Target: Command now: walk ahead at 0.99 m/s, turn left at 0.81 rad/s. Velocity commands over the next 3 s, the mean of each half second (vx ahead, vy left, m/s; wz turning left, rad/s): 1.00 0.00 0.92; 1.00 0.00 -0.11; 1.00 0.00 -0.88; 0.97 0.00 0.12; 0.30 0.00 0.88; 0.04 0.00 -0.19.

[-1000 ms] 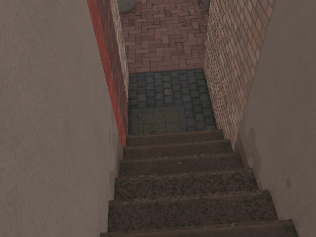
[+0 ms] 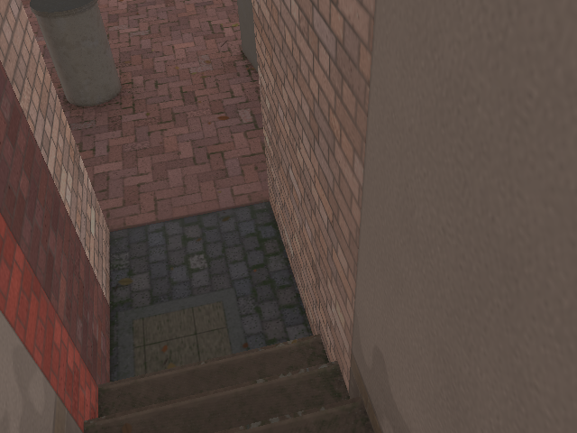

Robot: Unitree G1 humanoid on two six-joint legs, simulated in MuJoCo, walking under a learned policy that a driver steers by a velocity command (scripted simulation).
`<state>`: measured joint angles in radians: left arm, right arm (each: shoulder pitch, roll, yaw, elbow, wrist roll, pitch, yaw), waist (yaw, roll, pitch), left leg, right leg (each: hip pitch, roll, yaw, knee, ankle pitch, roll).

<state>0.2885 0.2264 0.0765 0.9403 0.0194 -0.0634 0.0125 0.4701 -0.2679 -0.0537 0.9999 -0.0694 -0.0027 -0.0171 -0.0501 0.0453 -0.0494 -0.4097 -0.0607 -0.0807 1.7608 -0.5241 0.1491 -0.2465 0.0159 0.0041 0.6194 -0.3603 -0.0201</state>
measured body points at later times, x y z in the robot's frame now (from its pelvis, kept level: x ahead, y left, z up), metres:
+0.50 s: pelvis +0.35 +0.04 -0.25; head +0.36 +0.04 +0.20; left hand +0.34 +0.31 -0.37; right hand +0.44 -0.17 -0.40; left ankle +0.21 +0.04 -0.91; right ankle +0.55 -0.07 -0.89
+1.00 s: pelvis +0.74 +0.21 -0.55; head +0.73 +0.19 -0.10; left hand +0.53 +0.37 -0.69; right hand +1.02 +0.11 -0.64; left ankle +0.72 +0.32 -1.29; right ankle +0.61 +0.01 -1.03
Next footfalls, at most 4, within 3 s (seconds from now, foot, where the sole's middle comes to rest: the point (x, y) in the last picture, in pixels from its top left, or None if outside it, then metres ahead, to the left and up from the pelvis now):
0.30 left None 0.25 0.06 -0.95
0.62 right None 0.56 -0.02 -1.14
0.96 left None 0.75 0.34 -1.33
1.28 right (238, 418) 1.01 0.24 -1.52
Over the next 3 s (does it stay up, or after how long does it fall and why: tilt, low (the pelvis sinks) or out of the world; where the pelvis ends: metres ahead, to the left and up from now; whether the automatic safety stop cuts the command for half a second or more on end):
stays up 1.98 0.43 -1.12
